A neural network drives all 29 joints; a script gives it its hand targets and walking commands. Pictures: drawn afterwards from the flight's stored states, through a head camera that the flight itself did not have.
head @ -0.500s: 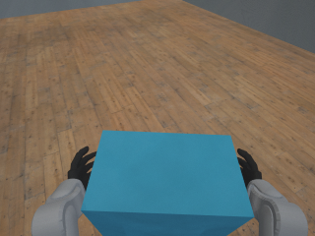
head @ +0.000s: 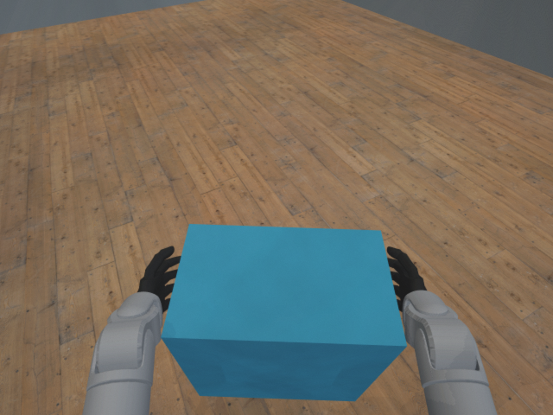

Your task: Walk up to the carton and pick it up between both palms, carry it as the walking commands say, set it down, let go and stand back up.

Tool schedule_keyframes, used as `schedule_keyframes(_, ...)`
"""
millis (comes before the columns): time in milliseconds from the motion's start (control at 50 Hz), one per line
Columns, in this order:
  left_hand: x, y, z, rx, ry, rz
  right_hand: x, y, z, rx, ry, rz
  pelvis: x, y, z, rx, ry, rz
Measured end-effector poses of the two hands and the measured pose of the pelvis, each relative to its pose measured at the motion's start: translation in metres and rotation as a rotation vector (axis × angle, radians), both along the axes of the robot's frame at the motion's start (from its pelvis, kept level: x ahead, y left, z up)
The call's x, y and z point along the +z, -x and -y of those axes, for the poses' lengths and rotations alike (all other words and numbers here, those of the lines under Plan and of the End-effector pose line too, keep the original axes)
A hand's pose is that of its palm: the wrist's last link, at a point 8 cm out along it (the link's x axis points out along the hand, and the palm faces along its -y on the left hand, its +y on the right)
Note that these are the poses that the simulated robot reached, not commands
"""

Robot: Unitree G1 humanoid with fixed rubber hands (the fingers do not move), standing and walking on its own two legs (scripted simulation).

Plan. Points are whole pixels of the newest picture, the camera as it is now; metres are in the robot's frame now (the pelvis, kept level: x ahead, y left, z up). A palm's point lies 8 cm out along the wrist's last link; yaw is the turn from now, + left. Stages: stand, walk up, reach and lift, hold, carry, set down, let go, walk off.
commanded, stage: set down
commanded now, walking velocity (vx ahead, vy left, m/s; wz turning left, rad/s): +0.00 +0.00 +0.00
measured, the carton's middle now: (280, 321) +0.29 +0.02 -0.04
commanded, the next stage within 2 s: none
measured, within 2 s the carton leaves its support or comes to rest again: neither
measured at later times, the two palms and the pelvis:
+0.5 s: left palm (176, 305) +0.30 +0.19 -0.01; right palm (407, 306) +0.31 -0.19 -0.03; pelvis +0.01 +0.00 +0.00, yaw +2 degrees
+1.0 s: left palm (190, 317) +0.33 +0.19 -0.10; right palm (392, 315) +0.34 -0.18 -0.11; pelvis -0.02 +0.00 -0.05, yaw +2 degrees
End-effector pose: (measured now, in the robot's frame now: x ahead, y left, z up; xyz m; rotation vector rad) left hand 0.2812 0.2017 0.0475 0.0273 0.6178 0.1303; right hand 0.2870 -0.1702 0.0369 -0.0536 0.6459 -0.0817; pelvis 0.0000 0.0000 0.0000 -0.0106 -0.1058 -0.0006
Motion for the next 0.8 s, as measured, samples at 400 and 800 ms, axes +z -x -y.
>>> schedule_keyframes(400,-0.041,-0.020,0.012,0.029,0.052,-0.066,-0.040,-0.022,0.013,-0.012,-0.064,-0.069,-0.001,-0.008,0.001,0.028,-0.003,-0.079)
schedule_keyframes(800,-0.115,-0.033,0.013,0.037,0.053,-0.096,-0.115,-0.035,0.013,-0.003,-0.052,-0.099,-0.024,0.003,0.000,0.028,-0.003,-0.390)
